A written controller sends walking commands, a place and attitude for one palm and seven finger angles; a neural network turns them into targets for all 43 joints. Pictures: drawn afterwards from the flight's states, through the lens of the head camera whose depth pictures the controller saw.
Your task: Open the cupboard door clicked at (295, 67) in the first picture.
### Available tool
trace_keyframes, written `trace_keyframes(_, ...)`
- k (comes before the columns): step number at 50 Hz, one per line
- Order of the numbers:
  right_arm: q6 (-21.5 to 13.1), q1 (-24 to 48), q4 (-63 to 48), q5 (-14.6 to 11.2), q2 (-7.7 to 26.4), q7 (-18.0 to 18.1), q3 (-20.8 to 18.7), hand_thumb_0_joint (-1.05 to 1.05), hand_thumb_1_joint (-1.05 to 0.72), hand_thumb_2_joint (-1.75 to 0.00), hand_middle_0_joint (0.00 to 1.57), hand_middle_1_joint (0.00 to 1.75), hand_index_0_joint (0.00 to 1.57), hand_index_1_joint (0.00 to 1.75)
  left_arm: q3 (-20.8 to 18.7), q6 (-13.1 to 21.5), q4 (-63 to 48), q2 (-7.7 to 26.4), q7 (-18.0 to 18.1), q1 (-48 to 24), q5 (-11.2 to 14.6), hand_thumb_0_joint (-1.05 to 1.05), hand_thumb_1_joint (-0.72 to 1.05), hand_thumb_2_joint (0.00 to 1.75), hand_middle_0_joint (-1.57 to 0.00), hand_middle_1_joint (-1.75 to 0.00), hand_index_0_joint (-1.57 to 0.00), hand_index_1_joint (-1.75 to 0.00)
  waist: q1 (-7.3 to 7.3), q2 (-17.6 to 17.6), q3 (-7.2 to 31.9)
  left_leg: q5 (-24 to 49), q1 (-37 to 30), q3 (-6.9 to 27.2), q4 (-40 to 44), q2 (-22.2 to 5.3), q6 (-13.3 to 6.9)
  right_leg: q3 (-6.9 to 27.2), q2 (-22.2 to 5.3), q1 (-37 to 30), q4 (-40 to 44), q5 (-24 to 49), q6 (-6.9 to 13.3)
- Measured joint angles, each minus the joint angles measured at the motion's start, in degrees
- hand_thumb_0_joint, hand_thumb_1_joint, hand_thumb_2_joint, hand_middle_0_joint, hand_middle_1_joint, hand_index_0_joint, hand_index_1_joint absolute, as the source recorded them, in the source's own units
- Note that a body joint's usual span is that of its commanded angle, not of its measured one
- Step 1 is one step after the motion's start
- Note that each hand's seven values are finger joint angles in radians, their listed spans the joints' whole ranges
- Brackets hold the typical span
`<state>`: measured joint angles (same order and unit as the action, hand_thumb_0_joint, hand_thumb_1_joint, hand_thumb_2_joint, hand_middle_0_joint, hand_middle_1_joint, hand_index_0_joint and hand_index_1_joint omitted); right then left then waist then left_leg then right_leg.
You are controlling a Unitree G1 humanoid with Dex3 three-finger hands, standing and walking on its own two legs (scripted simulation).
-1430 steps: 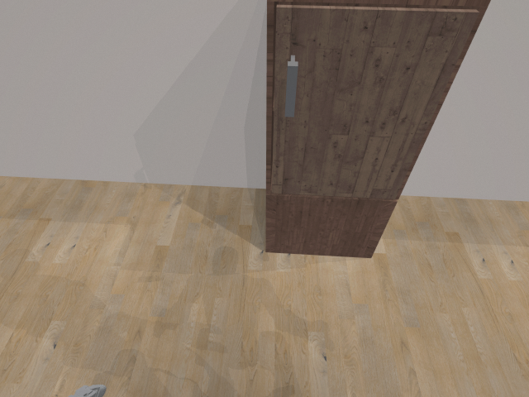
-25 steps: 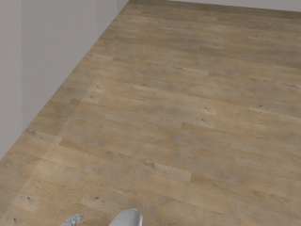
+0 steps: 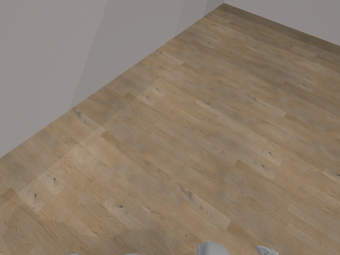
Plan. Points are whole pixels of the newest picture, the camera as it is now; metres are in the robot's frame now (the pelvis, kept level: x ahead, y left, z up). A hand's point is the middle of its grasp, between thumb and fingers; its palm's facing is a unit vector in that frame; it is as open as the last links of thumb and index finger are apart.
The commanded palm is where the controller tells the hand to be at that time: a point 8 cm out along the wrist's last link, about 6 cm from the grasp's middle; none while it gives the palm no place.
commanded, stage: turn to face it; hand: left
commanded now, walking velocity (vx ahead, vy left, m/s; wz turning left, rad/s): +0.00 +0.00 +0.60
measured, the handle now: out of the picture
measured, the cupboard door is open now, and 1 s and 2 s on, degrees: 40 40 40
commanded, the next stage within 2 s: none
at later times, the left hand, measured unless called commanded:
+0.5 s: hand out of the picture +0.04 +0.16 -0.15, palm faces +0.32 -0.91 -0.25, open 7.3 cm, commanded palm none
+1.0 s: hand out of the picture +0.02 +0.22 -0.15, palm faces +0.57 -0.78 -0.25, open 7.4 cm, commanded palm none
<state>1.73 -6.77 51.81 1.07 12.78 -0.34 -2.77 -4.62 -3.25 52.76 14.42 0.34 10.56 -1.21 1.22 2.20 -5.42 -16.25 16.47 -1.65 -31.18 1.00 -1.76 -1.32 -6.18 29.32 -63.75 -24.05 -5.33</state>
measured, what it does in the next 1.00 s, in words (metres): steps on the spot, turning left: right foot, then left foot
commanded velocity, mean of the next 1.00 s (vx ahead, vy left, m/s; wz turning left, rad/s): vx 0.00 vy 0.00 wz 0.60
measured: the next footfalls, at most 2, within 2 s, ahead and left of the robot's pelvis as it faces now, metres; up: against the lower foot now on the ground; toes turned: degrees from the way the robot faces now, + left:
right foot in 0.20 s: +0.07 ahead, -0.15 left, +0.00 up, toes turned +4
left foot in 0.62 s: +0.02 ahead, +0.09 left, +0.00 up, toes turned +30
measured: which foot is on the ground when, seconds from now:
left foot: down 0.00-0.20, up 0.22-0.60, down 0.62-1.00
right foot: up 0.00-0.18, down 0.20-0.62, up 0.64-1.00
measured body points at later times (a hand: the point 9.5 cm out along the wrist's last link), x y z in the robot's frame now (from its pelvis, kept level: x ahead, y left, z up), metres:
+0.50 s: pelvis +0.02 -0.05 +0.01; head +0.08 -0.04 +0.45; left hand +0.02 +0.21 -0.13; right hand +0.18 -0.27 -0.15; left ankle -0.03 +0.09 -0.68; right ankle +0.03 -0.15 -0.73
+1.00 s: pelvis +0.04 -0.02 +0.00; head +0.08 +0.01 +0.45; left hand -0.01 +0.26 -0.13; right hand +0.24 -0.19 -0.14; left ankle -0.02 +0.07 -0.73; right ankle +0.12 -0.14 -0.70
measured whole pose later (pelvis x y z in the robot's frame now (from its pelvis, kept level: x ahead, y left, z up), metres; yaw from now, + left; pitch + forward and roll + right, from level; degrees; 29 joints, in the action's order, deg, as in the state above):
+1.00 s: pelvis +0.04 -0.02 +0.00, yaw +35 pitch +2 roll -1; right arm 2.4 -10.9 53.1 1.3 12.2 -0.3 -3.1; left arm -3.6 -2.5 49.8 13.1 0.4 7.3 -0.8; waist -1.1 -0.4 -4.7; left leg -14.6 16.8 4.8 -29.9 2.7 -1.7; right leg -0.5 -2.3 23.8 -45.9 -23.3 -5.1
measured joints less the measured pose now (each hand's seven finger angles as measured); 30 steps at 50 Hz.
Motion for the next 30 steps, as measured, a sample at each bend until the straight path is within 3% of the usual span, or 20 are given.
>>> trace_keyframes(4,0.1,-2.25,0.57,0.19,-0.1,-0.02,-0.04,0.01,-0.91,-0.9,0.2,0.3,0.2,0.3,0.24,0.41,-1.61,-0.36,-0.06,-1.82,0.12,0.01,0.91,0.9,-0.19,-0.3,-0.19,-0.3,-0.96,-1.43,0.52,1.16,-0.43,2.48,1.96,0.15,0.57,0.9,1.28,-0.97,7.11,0.83,-0.15)
trace_keyframes(8,0.72,-4.01,1.14,0.27,0.0,-0.01,-0.53,0.01,-0.9,-0.9,0.2,0.3,0.2,0.3,0.76,1.16,-3.07,-1.1,-0.04,-3.28,0.44,0.01,0.91,0.9,-0.19,-0.3,-0.19,-0.3,-2.28,-3.16,0.62,0.44,0.84,5.5,0.19,0.29,1.89,0.29,3.65,-6.25,20.19,1.69,0.43)
trace_keyframes(9,0.91,-4.48,1.3,0.14,0.08,0.01,-0.72,0.01,-0.9,-0.9,0.2,0.3,0.2,0.3,0.94,1.61,-3.46,-1.3,-0.05,-3.36,0.52,0.01,0.91,0.9,-0.19,-0.3,-0.19,-0.3,-2.48,-3.51,0.77,-0.15,1.49,6.3,-1.0,0.49,2.35,-0.17,4.17,-8.5,25.08,4.29,0.66)
trace_keyframes(10,1.04,-5.08,1.37,-0.13,0.2,-0.04,-0.94,0.01,-0.9,-0.9,0.2,0.3,0.2,0.3,1.15,2.27,-3.94,-1.42,-0.01,-3.19,0.42,0.0,0.91,0.9,-0.19,-0.3,-0.19,-0.3,-2.53,-3.57,1.18,-1.06,2.53,6.93,-2.87,0.99,2.79,-0.63,4.15,-10.73,29.75,6.14,2.11)
trace_keyframes(13,1.9,-4.43,2.67,-0.36,1.35,-0.09,-1.92,0.01,-0.91,-0.9,0.2,0.3,0.2,0.3,2.05,3.48,-3.93,-3.24,0.51,-3.3,0.06,0.0,0.91,0.9,-0.2,-0.3,-0.2,-0.3,-2.84,-5.16,-0.08,-12.25,8.15,6.28,-20.35,1.86,3.61,-3.01,3.59,-11.7,28.76,5.08,6.03)
trace_keyframes(15,2.48,-3.91,3.28,-0.27,1.77,-0.41,-2.19,0.01,-0.91,-0.9,0.2,0.3,0.2,0.3,2.5,3.45,-3.7,-4.12,0.76,-2.57,0.13,0.0,0.91,0.9,-0.2,-0.3,-0.2,-0.3,-3.12,-5.01,-0.57,-11.55,11.53,4.14,-31.95,1.56,4.34,-4.36,2.6,-13.54,30.23,5.39,6.43)
trace_keyframes(18,2.91,-3.34,3.53,-0.28,1.72,-1.03,-2.23,0.01,-0.91,-0.9,0.19,0.3,0.2,0.3,2.8,3.07,-2.92,-4.88,0.95,-1.29,0.06,0.0,0.9,0.9,-0.2,-0.3,-0.2,-0.3,-3.69,-4.02,-0.55,-8.45,13.35,1.77,-37.15,-0.13,5.34,-6.54,1.21,-15.99,33.2,6.36,6.3)
trace_keyframes(24,3.18,-1.5,3.64,-0.42,1.14,-1.59,-1.76,0.01,-0.91,-0.9,0.19,0.3,0.2,0.3,2.45,3.28,-2.02,-4.55,0.88,0.6,-0.12,0.0,0.91,0.9,-0.2,-0.3,-0.2,-0.3,-2.73,-1.64,-1.06,-9.07,9.92,-0.84,-25.22,-2.38,5.85,-11.32,-1.29,-18.38,34.74,6.04,5.67)
trace_keyframes(28,2.65,0.58,2.87,-0.63,0.9,-1.7,-1.33,0.01,-0.91,-0.9,0.19,0.3,0.2,0.3,1.74,3.1,-1.49,-2.82,0.64,1.85,-0.42,0.0,0.91,0.9,-0.2,-0.3,-0.2,-0.3,-1.31,-0.17,-1.69,-9.24,5.7,-3.15,-14.17,-2.25,4.84,-14.18,-3.08,-18.16,31.86,4.0,4.59)
trace_keyframes(30,1.99,1.29,1.92,-0.57,0.94,-1.76,-1.11,0.01,-0.91,-0.9,0.19,0.3,0.2,0.3,1.26,2.83,-1.09,-1.67,0.44,2.97,-0.21,0.0,0.91,0.9,-0.2,-0.3,-0.2,-0.3,-0.97,0.58,-1.43,-5.03,2.43,-4.5,-6.64,-1.59,3.99,-15.31,-4.35,-17.27,28.52,2.02,3.61)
